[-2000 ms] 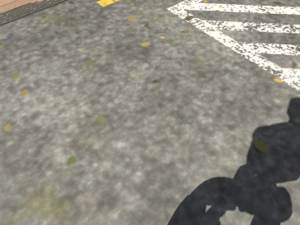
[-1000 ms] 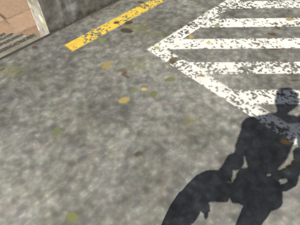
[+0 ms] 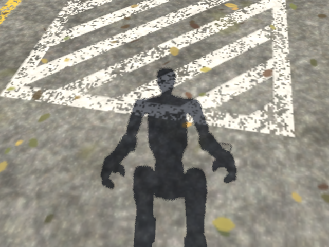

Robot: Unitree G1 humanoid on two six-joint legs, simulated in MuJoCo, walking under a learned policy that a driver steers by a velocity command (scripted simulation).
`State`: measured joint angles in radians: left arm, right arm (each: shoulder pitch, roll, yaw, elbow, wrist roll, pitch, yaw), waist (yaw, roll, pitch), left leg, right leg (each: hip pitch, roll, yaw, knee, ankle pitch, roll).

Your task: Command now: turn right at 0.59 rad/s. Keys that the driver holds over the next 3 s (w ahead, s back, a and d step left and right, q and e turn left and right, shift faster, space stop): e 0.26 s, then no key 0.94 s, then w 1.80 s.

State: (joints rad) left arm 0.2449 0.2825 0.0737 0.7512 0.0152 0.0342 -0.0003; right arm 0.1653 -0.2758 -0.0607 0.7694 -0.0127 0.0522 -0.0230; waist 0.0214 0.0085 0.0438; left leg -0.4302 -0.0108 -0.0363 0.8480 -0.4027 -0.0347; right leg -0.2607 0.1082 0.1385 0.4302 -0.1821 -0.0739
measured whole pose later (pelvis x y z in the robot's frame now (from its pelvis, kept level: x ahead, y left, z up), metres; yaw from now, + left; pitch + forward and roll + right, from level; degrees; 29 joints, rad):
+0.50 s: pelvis -0.02 +0.02 +0.00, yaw -14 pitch +0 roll -1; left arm 0.18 0.29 0.06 0.76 0.01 0.08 -0.03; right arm 0.22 -0.26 -0.03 0.73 -0.02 0.02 -0.01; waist -0.02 -0.01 0.07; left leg -0.21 0.03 0.08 0.47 -0.25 0.03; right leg -0.29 0.05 0.05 0.72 -0.45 0.03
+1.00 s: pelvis -0.04 +0.02 +0.00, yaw -15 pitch -2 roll +0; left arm 0.17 0.24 0.00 0.95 0.01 0.01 0.02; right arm 0.25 -0.24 -0.01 0.92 -0.01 0.01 -0.01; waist -0.01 -0.01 0.04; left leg -0.14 0.01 0.00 0.41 -0.24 -0.01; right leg -0.15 0.05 0.04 0.39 -0.21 -0.03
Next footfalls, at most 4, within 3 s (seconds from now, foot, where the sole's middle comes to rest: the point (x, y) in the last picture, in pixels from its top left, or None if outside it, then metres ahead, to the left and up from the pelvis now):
0.14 left None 0.05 0.12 -0.78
0.56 right None -0.02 -0.09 -0.78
0.84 left None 0.02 0.13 -0.78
1.92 left None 0.38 -0.01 -0.78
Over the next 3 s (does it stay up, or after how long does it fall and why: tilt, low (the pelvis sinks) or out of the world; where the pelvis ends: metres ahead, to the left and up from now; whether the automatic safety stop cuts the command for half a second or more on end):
stays up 0.78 -0.19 -0.01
